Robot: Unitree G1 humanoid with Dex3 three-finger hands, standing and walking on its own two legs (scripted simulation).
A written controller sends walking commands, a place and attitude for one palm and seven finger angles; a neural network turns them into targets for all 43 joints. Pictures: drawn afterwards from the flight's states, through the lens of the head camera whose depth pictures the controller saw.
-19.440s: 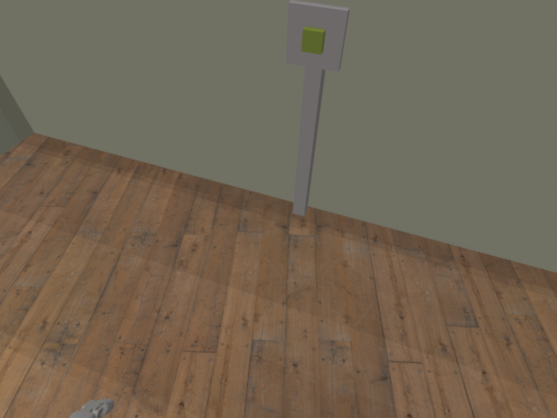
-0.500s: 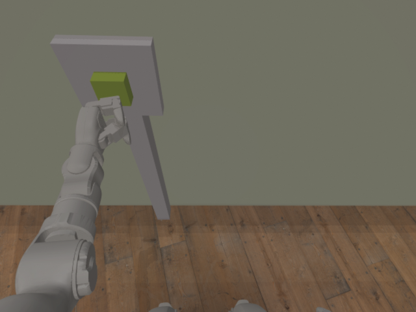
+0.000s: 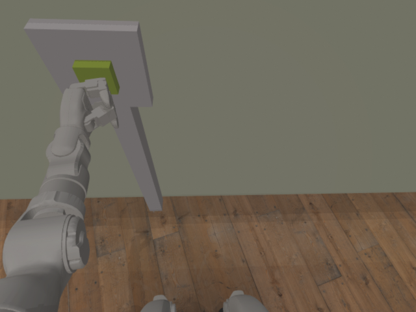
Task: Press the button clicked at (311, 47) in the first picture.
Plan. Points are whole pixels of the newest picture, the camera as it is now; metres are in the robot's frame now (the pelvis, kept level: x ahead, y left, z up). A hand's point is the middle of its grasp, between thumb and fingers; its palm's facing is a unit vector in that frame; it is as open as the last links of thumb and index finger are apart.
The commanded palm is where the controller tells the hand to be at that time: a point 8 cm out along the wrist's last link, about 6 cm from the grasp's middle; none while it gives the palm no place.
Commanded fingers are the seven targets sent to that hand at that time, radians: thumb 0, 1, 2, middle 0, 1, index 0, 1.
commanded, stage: press the button with the knuckle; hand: left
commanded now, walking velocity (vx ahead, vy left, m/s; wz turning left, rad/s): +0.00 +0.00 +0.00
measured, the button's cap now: (98, 75) +0.54 +0.18 +0.12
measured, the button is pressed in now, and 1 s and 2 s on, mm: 7 6 0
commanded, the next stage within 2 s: hold the button down briefly in 0.18 s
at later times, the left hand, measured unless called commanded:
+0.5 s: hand (110, 108) +0.48 +0.16 +0.09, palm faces -0.03 -1.00 -0.04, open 2.9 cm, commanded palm +0.49 +0.20 +0.09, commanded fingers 0.00 0.90 0.90 -1.30 -1.50 -1.30 -1.50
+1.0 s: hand (110, 112) +0.48 +0.16 +0.09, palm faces -0.02 -1.00 -0.02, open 2.7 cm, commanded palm +0.45 +0.21 +0.09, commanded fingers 0.00 0.90 0.90 -1.30 -1.50 -1.30 -1.50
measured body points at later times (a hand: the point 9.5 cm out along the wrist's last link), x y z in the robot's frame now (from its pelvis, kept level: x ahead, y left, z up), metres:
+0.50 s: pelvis -0.02 +0.01 -0.01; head +0.08 +0.02 +0.43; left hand +0.48 +0.22 +0.10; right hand -0.02 -0.26 -0.12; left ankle +0.01 +0.11 -0.69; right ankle +0.01 -0.10 -0.69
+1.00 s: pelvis -0.02 +0.01 -0.01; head +0.08 +0.03 +0.43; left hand +0.47 +0.22 +0.09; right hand -0.01 -0.25 -0.12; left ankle +0.01 +0.11 -0.69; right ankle +0.01 -0.10 -0.69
